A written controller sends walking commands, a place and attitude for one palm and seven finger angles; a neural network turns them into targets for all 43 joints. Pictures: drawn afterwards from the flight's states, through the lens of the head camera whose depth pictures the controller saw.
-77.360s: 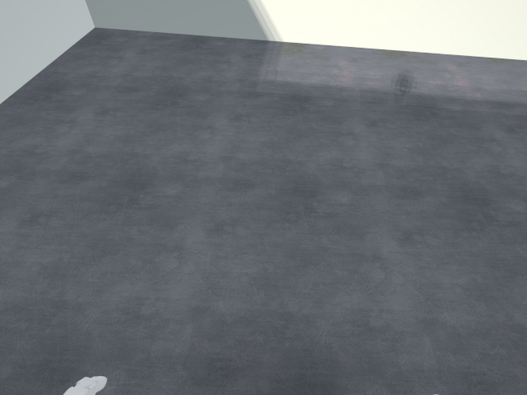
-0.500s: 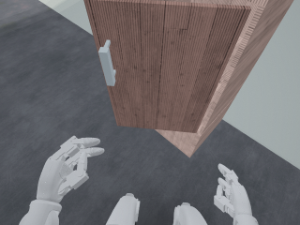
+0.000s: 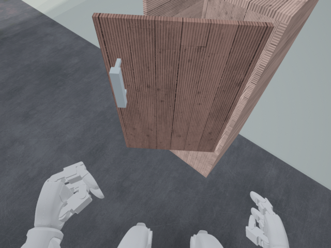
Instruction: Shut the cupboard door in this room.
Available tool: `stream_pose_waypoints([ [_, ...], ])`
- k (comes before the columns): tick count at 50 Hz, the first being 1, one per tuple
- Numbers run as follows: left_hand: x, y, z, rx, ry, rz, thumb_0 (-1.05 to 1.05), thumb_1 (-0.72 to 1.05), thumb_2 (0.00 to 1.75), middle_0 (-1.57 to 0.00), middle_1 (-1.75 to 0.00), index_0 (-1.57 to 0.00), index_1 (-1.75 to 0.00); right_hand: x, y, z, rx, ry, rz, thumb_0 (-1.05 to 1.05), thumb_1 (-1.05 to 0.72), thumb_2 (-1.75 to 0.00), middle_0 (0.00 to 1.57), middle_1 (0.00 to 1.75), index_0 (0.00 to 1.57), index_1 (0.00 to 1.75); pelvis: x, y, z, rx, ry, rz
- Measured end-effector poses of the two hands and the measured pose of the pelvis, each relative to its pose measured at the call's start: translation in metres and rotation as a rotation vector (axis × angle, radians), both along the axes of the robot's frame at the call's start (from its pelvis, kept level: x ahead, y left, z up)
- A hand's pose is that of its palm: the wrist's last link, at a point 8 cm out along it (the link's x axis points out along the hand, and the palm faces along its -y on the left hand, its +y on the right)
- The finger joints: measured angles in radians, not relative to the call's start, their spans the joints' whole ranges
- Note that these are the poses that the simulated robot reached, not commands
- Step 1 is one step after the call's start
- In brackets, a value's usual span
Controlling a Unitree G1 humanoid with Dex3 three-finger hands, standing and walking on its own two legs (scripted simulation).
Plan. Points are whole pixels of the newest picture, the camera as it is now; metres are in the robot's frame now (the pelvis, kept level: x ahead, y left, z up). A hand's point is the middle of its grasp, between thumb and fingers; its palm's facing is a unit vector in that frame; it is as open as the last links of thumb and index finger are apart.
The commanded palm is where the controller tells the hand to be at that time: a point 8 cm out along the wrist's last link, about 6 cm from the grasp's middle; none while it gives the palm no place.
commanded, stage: raise the hand and make a fist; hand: left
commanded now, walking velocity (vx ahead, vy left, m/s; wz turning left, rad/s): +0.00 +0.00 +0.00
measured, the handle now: (120, 83) +0.52 +0.17 +0.07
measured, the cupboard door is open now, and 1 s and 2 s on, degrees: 37 37 37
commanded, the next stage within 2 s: bring the fist close to the handle in 0.80 s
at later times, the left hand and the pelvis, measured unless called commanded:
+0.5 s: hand (87, 181) +0.24 +0.18 +0.08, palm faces +0.01 -1.00 -0.05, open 3.1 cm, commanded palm +0.21 +0.23 +0.08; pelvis +0.01 -0.01 +0.01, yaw +0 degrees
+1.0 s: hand (93, 182) +0.24 +0.17 +0.08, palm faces +0.01 -1.00 -0.05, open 3.1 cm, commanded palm +0.23 +0.22 +0.08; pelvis +0.01 -0.02 +0.01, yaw +0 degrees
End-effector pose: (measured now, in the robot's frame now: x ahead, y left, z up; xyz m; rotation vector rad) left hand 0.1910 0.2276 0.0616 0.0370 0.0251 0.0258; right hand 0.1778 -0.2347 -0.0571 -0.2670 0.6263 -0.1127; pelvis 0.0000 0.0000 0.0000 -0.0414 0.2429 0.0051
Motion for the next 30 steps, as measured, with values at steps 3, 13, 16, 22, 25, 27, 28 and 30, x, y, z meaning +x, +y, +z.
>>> stream_pose_waypoints([
  [3, 0.002, 0.002, 0.005, 0.001, -0.009, 0.005, 0.01, 0.90, 0.90, -1.11, -1.29, -1.11, -1.29, 0.011, 0.009, 0.005, 0.015, -0.021, 0.027, 0.02, -0.90, -0.89, 0.20, 0.30, 0.20, 0.30, 0.003, 0.000, 0.002, -0.003, -0.003, 0.004],
  [13, 0.011, 0.006, 0.011, 0.004, 0.005, -0.008, 0.01, 0.89, 0.90, -1.26, -1.46, -1.26, -1.45, 0.019, 0.020, 0.008, 0.045, -0.012, 0.060, 0.01, -0.90, -0.89, 0.20, 0.30, 0.21, 0.30, 0.009, -0.003, 0.008, -0.005, -0.014, 0.010],
  [16, 0.015, 0.007, 0.015, 0.009, -0.003, -0.007, 0.01, 0.89, 0.90, -1.27, -1.48, -1.28, -1.47, 0.014, 0.015, 0.006, 0.043, 0.008, 0.050, 0.01, -0.90, -0.89, 0.20, 0.30, 0.21, 0.30, 0.011, -0.004, 0.009, -0.004, -0.017, 0.009],
  [22, 0.022, 0.006, 0.019, 0.014, 0.001, -0.017, 0.01, 0.90, 0.90, -1.29, -1.50, -1.30, -1.49, 0.000, 0.002, 0.003, 0.034, 0.048, 0.015, 0.02, -0.90, -0.89, 0.20, 0.30, 0.21, 0.30, 0.012, -0.007, 0.012, 0.002, -0.022, 0.006],
  [25, 0.025, 0.005, 0.019, 0.010, 0.008, -0.020, 0.01, 0.90, 0.90, -1.30, -1.50, -1.30, -1.50, -0.006, -0.005, 0.002, 0.028, 0.061, -0.003, 0.02, -0.90, -0.89, 0.20, 0.30, 0.21, 0.30, 0.012, -0.009, 0.014, 0.006, -0.023, 0.003],
  [27, 0.025, 0.003, 0.019, 0.008, 0.008, -0.020, 0.01, 0.90, 0.90, -1.30, -1.50, -1.30, -1.50, -0.009, -0.009, 0.002, 0.024, 0.064, -0.012, 0.02, -0.90, -0.89, 0.20, 0.30, 0.21, 0.30, 0.012, -0.010, 0.014, 0.008, -0.023, 0.001],
  [28, 0.025, 0.002, 0.019, 0.008, 0.008, -0.020, 0.01, 0.90, 0.90, -1.30, -1.50, -1.30, -1.50, -0.010, -0.011, 0.002, 0.022, 0.066, -0.015, 0.02, -0.90, -0.89, 0.20, 0.30, 0.21, 0.30, 0.012, -0.011, 0.014, 0.009, -0.023, 0.000],
  [30, 0.025, 0.000, 0.019, 0.009, 0.007, -0.019, 0.01, 0.90, 0.90, -1.30, -1.50, -1.30, -1.50, -0.011, -0.015, 0.002, 0.020, 0.067, -0.020, 0.02, -0.90, -0.89, 0.20, 0.30, 0.21, 0.30, 0.012, -0.012, 0.014, 0.012, -0.023, -0.001],
])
